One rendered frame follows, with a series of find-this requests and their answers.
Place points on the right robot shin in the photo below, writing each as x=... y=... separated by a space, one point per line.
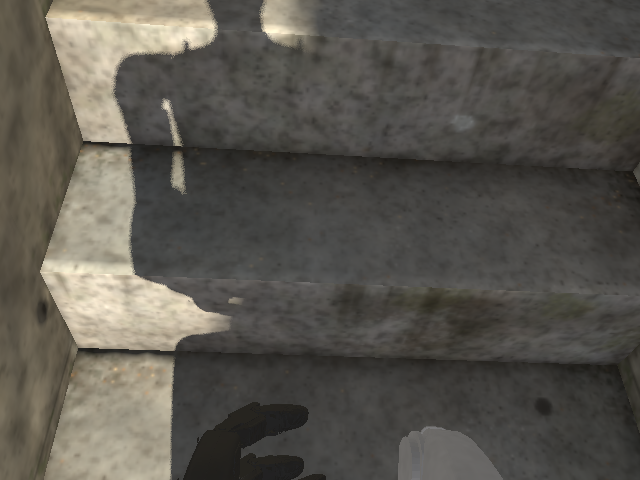
x=431 y=427

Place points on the robot left hand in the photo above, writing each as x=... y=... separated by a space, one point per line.
x=217 y=454

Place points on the right robot thigh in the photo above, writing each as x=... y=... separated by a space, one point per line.
x=443 y=455

